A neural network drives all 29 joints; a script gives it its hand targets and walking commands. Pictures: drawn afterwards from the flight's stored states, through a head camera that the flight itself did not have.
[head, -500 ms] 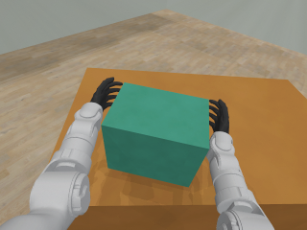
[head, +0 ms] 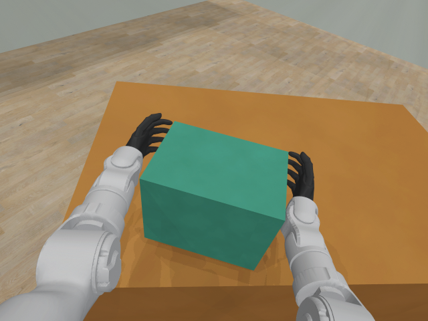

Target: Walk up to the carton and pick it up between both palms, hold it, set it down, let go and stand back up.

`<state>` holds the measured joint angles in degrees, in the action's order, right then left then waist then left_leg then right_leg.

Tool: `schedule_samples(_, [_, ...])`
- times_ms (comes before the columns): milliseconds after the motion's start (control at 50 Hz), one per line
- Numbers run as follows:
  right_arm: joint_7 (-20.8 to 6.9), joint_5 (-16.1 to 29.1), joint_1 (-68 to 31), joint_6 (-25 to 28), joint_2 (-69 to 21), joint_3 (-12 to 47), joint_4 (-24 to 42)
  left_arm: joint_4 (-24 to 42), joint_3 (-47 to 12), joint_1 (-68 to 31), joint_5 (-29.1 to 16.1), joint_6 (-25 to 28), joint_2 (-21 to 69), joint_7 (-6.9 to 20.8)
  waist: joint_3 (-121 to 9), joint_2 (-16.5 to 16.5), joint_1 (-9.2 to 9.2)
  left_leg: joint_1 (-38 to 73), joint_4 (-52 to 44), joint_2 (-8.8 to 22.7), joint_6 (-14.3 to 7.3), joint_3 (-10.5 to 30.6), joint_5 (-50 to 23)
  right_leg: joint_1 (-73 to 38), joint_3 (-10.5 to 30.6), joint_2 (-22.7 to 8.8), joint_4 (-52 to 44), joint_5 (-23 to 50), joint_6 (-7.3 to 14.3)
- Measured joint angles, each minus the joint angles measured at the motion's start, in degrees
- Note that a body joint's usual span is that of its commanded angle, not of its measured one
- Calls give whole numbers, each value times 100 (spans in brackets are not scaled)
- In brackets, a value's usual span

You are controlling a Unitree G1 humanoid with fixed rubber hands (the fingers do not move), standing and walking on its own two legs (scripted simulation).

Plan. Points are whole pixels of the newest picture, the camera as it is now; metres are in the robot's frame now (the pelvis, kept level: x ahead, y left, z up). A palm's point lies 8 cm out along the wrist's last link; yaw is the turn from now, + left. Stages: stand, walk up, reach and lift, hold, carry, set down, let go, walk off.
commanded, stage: set down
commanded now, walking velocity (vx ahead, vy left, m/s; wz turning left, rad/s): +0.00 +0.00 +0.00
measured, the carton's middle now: (214, 195) +0.37 -0.03 +0.03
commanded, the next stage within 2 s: none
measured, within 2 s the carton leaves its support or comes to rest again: rests again in 0.60 s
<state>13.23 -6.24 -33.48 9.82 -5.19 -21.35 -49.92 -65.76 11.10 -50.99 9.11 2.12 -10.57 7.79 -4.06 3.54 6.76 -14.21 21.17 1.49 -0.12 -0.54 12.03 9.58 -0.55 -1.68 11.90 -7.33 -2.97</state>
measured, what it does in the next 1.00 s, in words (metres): stands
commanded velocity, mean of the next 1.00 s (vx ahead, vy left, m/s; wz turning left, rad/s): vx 0.00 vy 0.00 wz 0.00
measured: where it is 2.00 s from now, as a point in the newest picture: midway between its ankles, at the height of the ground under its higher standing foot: outside the picture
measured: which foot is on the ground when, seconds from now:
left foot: down 0.00-1.00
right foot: down 0.00-1.00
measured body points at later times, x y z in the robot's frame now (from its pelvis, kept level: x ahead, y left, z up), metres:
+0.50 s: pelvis -0.01 +0.00 +0.00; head +0.03 +0.03 +0.45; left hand +0.45 +0.12 +0.07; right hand +0.35 -0.20 +0.05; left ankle -0.02 +0.11 -0.75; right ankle -0.02 -0.15 -0.75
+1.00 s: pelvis -0.03 +0.00 +0.00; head +0.03 +0.05 +0.44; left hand +0.44 +0.13 +0.06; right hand +0.35 -0.19 +0.05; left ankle -0.02 +0.11 -0.75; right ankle -0.02 -0.15 -0.75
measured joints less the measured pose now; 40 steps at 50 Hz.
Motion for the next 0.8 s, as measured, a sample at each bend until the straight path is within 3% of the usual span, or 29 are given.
schedule_samples(420, [131, -172, -31, 599, -4, -79, -488, -1015, -86, -364, -86, 807, -115, -31, -184, -118, 51, -560, 73, 53, 33, 29, -89, 563, -75, 43, 108, 61, 46])
schedule_samples(800, [2, -710, -444, 1202, -130, -898, -1142, -1536, 189, -635, 249, 1274, -226, -59, -188, 30, -2, -941, 254, 71, 10, -2, -143, 912, -94, 44, 207, 167, 41])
